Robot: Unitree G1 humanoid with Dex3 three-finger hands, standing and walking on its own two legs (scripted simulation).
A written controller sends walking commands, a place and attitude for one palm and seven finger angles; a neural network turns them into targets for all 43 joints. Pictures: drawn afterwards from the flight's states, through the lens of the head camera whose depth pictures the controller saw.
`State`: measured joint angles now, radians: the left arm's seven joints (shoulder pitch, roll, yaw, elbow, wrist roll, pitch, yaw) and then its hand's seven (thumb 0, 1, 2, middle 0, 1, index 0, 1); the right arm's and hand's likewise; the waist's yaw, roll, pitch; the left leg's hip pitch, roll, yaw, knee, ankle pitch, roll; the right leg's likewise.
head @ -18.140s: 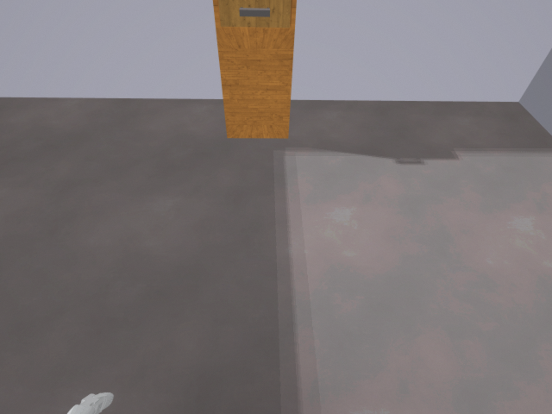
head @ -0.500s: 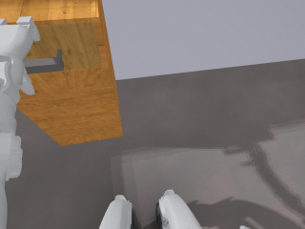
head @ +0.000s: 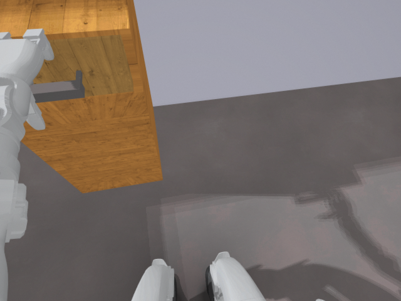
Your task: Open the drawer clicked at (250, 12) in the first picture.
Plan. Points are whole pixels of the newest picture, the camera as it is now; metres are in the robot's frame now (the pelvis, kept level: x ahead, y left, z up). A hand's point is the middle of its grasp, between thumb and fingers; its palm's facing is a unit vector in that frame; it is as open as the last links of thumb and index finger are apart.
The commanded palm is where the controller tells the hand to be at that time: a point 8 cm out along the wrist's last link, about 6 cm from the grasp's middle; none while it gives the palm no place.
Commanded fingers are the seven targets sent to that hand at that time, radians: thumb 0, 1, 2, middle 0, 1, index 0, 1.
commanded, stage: lift the fingers back up to retry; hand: left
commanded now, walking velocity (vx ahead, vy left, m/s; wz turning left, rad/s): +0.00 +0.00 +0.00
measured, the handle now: (49, 84) +0.57 +0.28 +0.04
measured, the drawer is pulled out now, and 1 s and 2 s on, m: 0.00 0.00 0.00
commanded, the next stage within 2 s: re-aim the fingers above the handle in 0.50 s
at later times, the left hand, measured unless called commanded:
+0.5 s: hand (28, 80) +0.53 +0.28 +0.10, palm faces -0.02 +0.00 -1.00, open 13.5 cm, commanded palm +0.53 +0.30 +0.14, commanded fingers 0.00 -0.50 0.30 -0.30 -1.20 -0.30 -1.20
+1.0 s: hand (28, 80) +0.53 +0.28 +0.10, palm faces -0.02 +0.00 -1.00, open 13.5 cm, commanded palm +0.53 +0.30 +0.14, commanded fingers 0.00 -0.50 0.30 -0.30 -1.20 -0.30 -1.20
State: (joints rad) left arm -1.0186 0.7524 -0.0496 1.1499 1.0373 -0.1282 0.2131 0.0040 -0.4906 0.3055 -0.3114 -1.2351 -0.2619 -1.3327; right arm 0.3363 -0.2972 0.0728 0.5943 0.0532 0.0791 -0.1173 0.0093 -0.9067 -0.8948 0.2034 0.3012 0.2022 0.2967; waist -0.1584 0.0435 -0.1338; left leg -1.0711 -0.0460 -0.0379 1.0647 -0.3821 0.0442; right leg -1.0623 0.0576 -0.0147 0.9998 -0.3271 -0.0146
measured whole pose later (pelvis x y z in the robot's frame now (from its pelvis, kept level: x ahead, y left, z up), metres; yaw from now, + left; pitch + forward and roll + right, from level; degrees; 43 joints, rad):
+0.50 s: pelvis +0.04 +0.00 +0.03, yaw +0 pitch +20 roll -2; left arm -0.87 0.67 0.00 1.10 1.05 -0.18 0.27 0.00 -0.49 0.31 -0.37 -1.24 -0.36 -1.23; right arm 0.37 -0.29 0.03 0.65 0.03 0.10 -0.09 0.01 -0.91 -0.89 0.20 0.30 0.20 0.30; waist -0.12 0.05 -0.12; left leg -0.87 -0.05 -0.04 0.88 -0.36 0.04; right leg -0.85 0.06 0.00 0.81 -0.31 -0.01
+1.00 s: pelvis +0.05 -0.01 +0.04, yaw +0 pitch +19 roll -2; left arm -0.83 0.66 0.02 1.10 1.06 -0.19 0.30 0.00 -0.49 0.31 -0.36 -1.22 -0.36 -1.24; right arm 0.32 -0.29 0.02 0.65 0.03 0.13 -0.08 0.01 -0.91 -0.89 0.20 0.30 0.20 0.30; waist -0.10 0.04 -0.12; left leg -0.82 -0.04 -0.05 0.85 -0.37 0.03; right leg -0.81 0.06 -0.01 0.79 -0.32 -0.03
